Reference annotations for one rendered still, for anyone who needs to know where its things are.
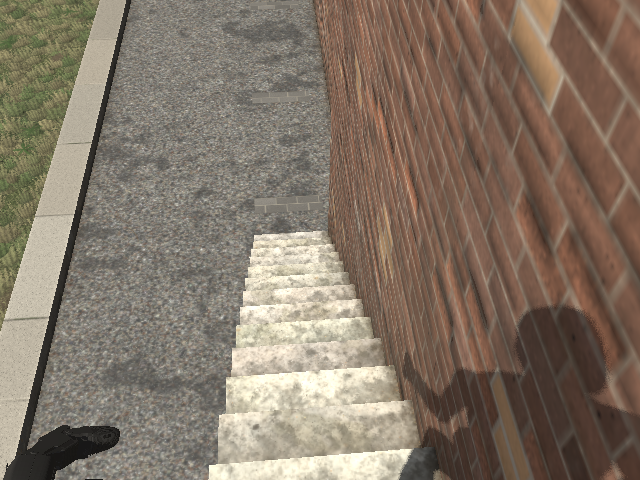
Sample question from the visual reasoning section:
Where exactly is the robot left hand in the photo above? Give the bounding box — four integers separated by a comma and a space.
3, 425, 120, 480

